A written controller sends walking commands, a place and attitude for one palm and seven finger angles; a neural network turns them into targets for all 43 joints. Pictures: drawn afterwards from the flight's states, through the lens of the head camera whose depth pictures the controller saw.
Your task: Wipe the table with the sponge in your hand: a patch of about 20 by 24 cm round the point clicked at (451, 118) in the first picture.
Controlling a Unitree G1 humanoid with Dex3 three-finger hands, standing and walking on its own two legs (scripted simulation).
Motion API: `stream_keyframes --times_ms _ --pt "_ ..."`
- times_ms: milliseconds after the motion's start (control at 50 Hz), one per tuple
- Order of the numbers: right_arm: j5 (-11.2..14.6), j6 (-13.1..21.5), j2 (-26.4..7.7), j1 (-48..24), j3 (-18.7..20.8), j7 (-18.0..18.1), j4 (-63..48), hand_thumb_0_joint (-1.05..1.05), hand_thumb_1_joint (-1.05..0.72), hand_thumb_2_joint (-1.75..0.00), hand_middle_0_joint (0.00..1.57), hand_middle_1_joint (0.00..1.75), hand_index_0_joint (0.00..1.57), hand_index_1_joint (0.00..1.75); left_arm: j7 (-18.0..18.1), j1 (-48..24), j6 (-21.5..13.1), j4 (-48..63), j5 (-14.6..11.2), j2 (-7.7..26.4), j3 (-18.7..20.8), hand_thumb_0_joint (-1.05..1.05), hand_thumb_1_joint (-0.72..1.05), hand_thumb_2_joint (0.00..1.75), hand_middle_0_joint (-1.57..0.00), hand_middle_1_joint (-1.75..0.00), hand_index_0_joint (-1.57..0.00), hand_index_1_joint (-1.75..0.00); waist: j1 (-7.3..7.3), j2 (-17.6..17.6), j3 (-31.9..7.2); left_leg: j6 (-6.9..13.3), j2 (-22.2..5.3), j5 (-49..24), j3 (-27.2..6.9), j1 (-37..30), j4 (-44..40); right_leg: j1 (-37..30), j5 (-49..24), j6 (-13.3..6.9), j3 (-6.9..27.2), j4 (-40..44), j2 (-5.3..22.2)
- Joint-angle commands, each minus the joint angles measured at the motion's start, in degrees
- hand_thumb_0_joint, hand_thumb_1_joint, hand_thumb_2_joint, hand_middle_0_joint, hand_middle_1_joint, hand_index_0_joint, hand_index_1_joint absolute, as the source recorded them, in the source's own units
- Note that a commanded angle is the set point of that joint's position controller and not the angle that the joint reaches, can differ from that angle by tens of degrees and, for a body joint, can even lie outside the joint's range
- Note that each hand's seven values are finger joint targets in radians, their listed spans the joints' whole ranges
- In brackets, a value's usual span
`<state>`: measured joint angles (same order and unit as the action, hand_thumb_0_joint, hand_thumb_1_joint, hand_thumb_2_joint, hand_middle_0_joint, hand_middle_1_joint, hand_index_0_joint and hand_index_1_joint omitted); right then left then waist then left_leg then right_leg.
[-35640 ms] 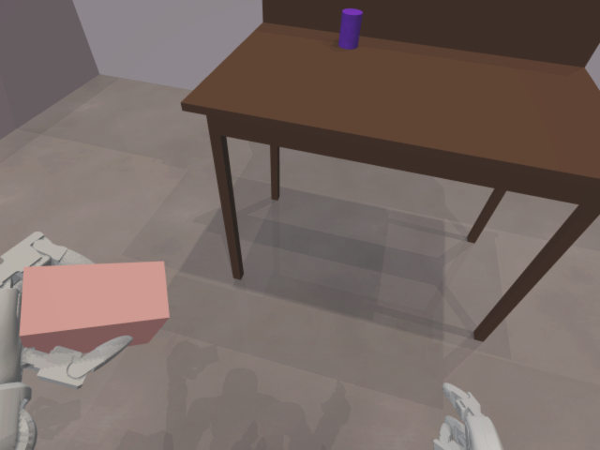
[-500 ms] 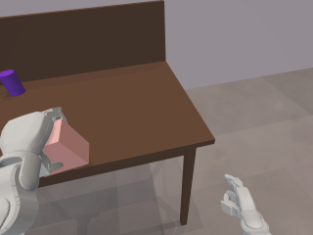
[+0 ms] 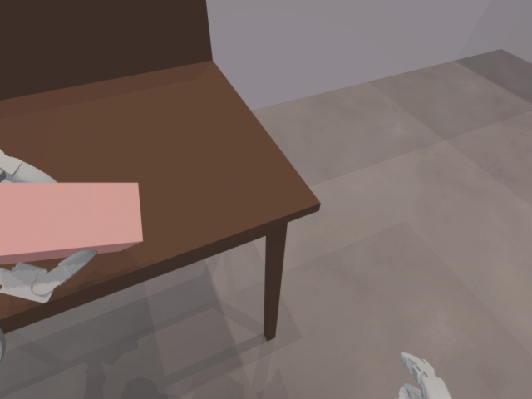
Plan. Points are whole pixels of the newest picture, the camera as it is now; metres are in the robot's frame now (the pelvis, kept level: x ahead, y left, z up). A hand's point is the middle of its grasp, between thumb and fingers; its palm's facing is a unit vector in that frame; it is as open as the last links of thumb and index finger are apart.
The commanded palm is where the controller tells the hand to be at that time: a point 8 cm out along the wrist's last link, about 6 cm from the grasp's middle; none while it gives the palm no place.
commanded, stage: step back with the hand held close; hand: left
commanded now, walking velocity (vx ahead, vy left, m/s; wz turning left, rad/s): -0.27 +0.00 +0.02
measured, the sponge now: (88, 223) +0.25 +0.20 +0.21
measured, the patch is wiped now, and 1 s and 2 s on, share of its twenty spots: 1.00 1.00 1.00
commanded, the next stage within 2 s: stop stepping back and stand still in 0.74 s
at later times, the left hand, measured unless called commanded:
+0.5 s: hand out of the picture +0.10 +0.23 +0.24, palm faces +0.48 -0.82 -0.31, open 9.8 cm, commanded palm +0.05 +0.28 +0.25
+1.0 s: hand out of the picture -0.08 +0.18 +0.25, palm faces +0.47 -0.78 -0.42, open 9.8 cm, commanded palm -0.12 +0.24 +0.25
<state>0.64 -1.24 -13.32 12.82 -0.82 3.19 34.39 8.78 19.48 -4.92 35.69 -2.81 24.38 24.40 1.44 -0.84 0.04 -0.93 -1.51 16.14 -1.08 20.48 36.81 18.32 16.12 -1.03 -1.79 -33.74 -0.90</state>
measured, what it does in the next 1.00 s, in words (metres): walks backwards: left foot, then right foot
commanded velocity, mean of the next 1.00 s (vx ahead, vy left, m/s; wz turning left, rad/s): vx -0.21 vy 0.02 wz -0.01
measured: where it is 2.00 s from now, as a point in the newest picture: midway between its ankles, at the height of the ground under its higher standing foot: outside the picture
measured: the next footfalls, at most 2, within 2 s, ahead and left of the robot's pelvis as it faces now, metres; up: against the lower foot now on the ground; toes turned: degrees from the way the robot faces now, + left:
left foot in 0.56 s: -0.07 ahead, +0.14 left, +0.00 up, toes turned +3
right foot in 0.80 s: -0.16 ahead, -0.10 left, +0.00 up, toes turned +2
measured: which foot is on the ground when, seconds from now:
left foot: down 0.00-0.36, up 0.38-0.54, down 0.56-0.80, up 0.82-1.00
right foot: down 0.00-0.56, up 0.58-0.78, down 0.80-1.00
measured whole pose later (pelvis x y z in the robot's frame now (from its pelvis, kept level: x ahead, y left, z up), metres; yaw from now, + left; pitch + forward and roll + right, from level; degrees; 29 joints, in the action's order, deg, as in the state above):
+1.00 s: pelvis -0.28 -0.05 +0.01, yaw +1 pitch -1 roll +4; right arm 0.0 1.2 -11.3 13.6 -1.0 3.6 35.5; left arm 8.7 22.4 -8.1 33.7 -2.6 25.8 23.6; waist 0.7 2.4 -3.8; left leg -0.7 1.2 24.4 2.4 22.1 48.1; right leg 20.2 9.4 -4.9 0.5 -30.2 -1.5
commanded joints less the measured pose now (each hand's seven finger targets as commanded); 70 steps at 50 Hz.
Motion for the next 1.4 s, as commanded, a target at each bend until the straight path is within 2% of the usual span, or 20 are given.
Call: stream_keyframes --times_ms 0,220,300,340,380,480,540,580,660,740,760,780,800,1000,1100,1160,1240,1280,1300,1380 --pt "0.8 3.1 -4.6 -7.6 2.8 0.7 -10.7 0.0 -0.9 -0.9 0.2 0.3 0.2 0.3 1.2 3.8 -5.9 12.2 -1.0 11.9 8.1 0.0 0.1 1.3 -1.2 -1.6 -1.2 -1.6 -1.31 7.3 -14.2 0.7 -0.4 6.7 0.0 2.1 13.1 -5.2 -36.7 -5.5 12.7 7.9 18.9" --pt "-1.1 6.5 -6.7 -7.0 3.4 1.6 -8.7 0.0 -0.9 -0.9 0.2 0.3 0.2 0.3 2.0 -6.2 -7.2 9.4 -0.4 8.4 6.3 0.0 0.1 1.3 -1.2 -1.6 -1.2 -1.6 -2.23 -11.5 -9.6 6.4 -12.4 -20.0 -9.1 1.9 -15.0 -2.2 6.5 2.6 1.6 -10.6 0.1" --pt "-0.7 7.4 -6.8 -9.0 2.8 0.8 -8.5 0.0 -0.9 -0.9 0.2 0.3 0.2 0.3 1.3 -10.9 -6.4 8.5 0.4 6.4 1.9 0.0 0.1 1.3 -1.2 -1.6 -1.2 -1.6 -2.15 -4.2 -7.6 4.1 -8.3 -14.1 -6.1 1.3 -7.0 -3.4 -7.4 0.9 5.3 4.8 3.1" --pt "0.3 6.9 -5.4 -9.2 3.3 0.7 -9.1 0.0 -0.9 -0.9 0.2 0.3 0.2 0.3 1.5 -10.3 -5.8 9.6 0.3 9.6 3.3 0.0 0.1 1.3 -1.2 -1.6 -1.2 -1.6 -1.84 11.9 -11.1 0.3 0.9 1.3 0.7 1.9 9.0 -0.5 -17.0 -4.4 20.8 14.4 16.5" --pt "-0.2 6.2 -4.0 -9.6 2.7 0.6 -8.7 0.0 -0.9 -0.9 0.2 0.3 0.2 0.3 1.3 -9.1 -5.9 11.6 0.4 9.8 3.6 0.0 0.1 1.3 -1.2 -1.6 -1.2 -1.6 -2.37 9.4 -8.7 0.6 1.5 11.1 -1.3 3.6 23.4 4.6 -16.7 -8.1 21.1 16.2 20.8" --pt "-0.8 3.9 -3.9 -9.3 1.1 1.8 -8.5 0.0 -0.9 -0.9 0.2 0.3 0.2 0.3 1.8 -7.9 -6.0 10.3 -0.5 10.6 5.9 0.0 0.1 1.3 -1.2 -1.6 -1.2 -1.6 -1.36 4.9 -8.9 0.9 -0.6 2.2 2.3 -3.7 -4.0 2.3 -20.6 -3.4 11.6 7.4 14.2" --pt "-0.5 4.9 -6.8 -11.3 2.3 2.2 -10.6 0.0 -0.9 -0.9 0.2 0.3 0.2 0.3 2.6 -9.0 -6.9 12.3 -1.0 9.6 5.9 0.0 0.1 1.3 -1.2 -1.6 -1.2 -1.6 -2.93 -14.4 -10.4 7.4 -17.9 -8.8 -16.3 0.2 -18.8 3.6 6.1 3.0 2.7 -11.0 0.1" --pt "-1.5 6.2 -5.4 -7.1 3.3 1.4 -8.8 0.0 -0.9 -0.9 0.2 0.3 0.2 0.3 2.1 -10.7 -6.1 10.7 -0.6 7.8 4.9 0.0 0.1 1.3 -1.2 -1.6 -1.2 -1.6 -1.05 -15.5 -9.1 9.2 -16.7 -15.0 -14.1 3.3 -19.6 5.8 12.3 3.0 3.6 -27.7 -2.6" --pt "-0.7 9.2 -5.7 -8.5 3.8 0.0 -7.3 0.0 -0.9 -0.9 0.2 0.3 0.2 0.3 1.7 -11.2 -5.1 10.8 -0.5 5.7 1.8 0.0 0.1 1.3 -1.2 -1.6 -1.2 -1.6 -2.07 -11.0 -9.3 7.9 -14.6 -22.4 -7.2 -5.1 -15.7 5.8 10.8 3.5 2.7 -20.8 -1.5" --pt "-1.1 9.8 -5.5 -12.1 2.7 -0.2 -7.8 0.0 -0.9 -0.9 0.2 0.3 0.2 0.3 1.6 -13.3 -5.6 13.3 -0.3 8.4 3.0 0.0 0.1 1.3 -1.2 -1.6 -1.2 -1.6 -3.0 -9.4 -6.4 4.5 -11.1 3.9 -6.1 5.2 -15.2 -6.7 2.4 1.5 2.5 2.7 -0.7" --pt "-1.1 9.5 -4.9 -12.6 2.4 -0.2 -7.9 0.0 -0.9 -0.9 0.2 0.3 0.2 0.3 1.3 -13.4 -6.1 13.5 0.1 9.3 3.3 0.0 0.1 1.3 -1.2 -1.6 -1.2 -1.6 -3.05 -2.0 -4.7 1.9 -6.9 10.5 -3.5 6.6 -6.8 -3.5 -0.8 -1.1 7.4 14.1 4.2" --pt "-1.0 8.9 -3.0 -13.1 1.7 -0.3 -8.3 0.0 -0.9 -0.9 0.2 0.3 0.2 0.3 1.3 -13.1 -6.5 13.6 0.4 12.9 5.2 0.0 0.1 1.3 -1.2 -1.6 -1.2 -1.6 -2.62 12.3 -5.2 -1.9 0.9 12.1 2.8 8.8 8.6 1.4 -2.0 -6.3 26.9 21.6 16.7" --pt "-0.7 9.1 -3.5 -12.4 2.8 -0.3 -6.6 0.0 -0.9 -0.9 0.2 0.3 0.2 0.3 1.8 -12.4 -6.3 12.9 0.2 13.3 5.4 0.0 0.1 1.3 -1.2 -1.6 -1.2 -1.6 -3.63 12.2 -8.3 -2.0 2.1 10.9 -0.8 7.6 23.5 4.4 -9.4 -6.6 28.2 21.8 21.3" --pt "-0.6 4.7 -6.3 -6.3 2.0 1.5 -8.6 0.0 -0.9 -0.9 0.2 0.3 0.2 0.3 2.0 -7.0 -5.0 1.6 -0.7 9.9 4.6 0.0 0.1 1.3 -1.2 -1.6 -1.2 -1.6 -0.89 8.3 -5.5 3.6 2.3 12.7 6.1 -9.1 -7.3 4.1 21.3 -1.3 15.9 22.2 11.2" --pt "-0.9 6.9 -6.6 -4.8 3.1 0.6 -8.8 0.0 -0.9 -0.9 0.2 0.3 0.2 0.3 2.1 -12.4 -5.5 8.7 1.3 10.7 4.8 0.0 0.1 1.3 -1.2 -1.6 -1.2 -1.6 0.17 -19.5 -0.7 13.5 -16.7 34.7 -20.1 5.4 -30.6 7.0 7.4 2.8 0.4 -29.7 -2.5" --pt "-0.7 9.4 -6.7 -5.2 3.6 -0.1 -4.3 0.0 -0.9 -0.9 0.2 0.3 0.2 0.3 2.1 -9.3 -6.0 2.5 1.6 9.0 4.8 0.0 0.1 1.3 -1.2 -1.6 -1.2 -1.6 -1.45 -6.6 3.6 12.3 -16.2 24.5 -14.6 0.9 -25.3 18.9 6.4 1.8 4.7 -36.4 2.2" --pt "-1.2 10.4 -7.3 -8.1 2.7 1.2 -4.7 0.0 -0.9 -0.9 0.2 0.3 0.2 0.3 2.1 -10.8 -6.2 4.4 0.8 8.8 4.1 0.0 0.1 1.3 -1.2 -1.6 -1.2 -1.6 -2.26 -14.2 -0.7 6.1 -10.2 25.3 -1.4 7.0 -18.9 -5.6 11.3 0.8 -4.5 -5.3 0.4" --pt "-1.1 10.1 -5.7 -7.7 3.2 1.0 -4.8 0.0 -0.9 -0.9 0.2 0.3 0.2 0.3 1.7 -12.8 -6.2 3.2 1.5 9.1 3.4 0.0 0.1 1.3 -1.2 -1.6 -1.2 -1.6 -3.34 9.7 -1.5 3.4 0.1 22.2 6.9 17.3 12.4 -13.2 16.8 -3.4 11.6 14.6 8.4" --pt "-1.0 10.3 -6.2 -9.7 3.6 0.7 -5.9 0.0 -0.9 -0.9 0.2 0.3 0.2 0.3 1.4 -15.7 -6.4 4.8 1.1 12.7 5.6 0.0 0.1 1.3 -1.2 -1.6 -1.2 -1.6 -3.45 24.6 -1.0 2.2 3.4 17.7 2.6 23.2 31.1 -8.0 25.9 -8.5 41.7 27.1 22.5" --pt "-0.7 8.9 -4.9 -6.9 3.7 -0.6 -3.5 0.0 -0.9 -0.9 0.2 0.3 0.2 0.3 -0.9 -12.0 -8.3 3.7 0.4 10.9 5.8 0.0 0.1 1.3 -1.2 -1.6 -1.2 -1.6 -0.73 4.7 -0.2 0.5 -0.1 -0.5 -1.7 17.1 34.0 -0.6 21.6 -6.0 26.2 23.1 17.9"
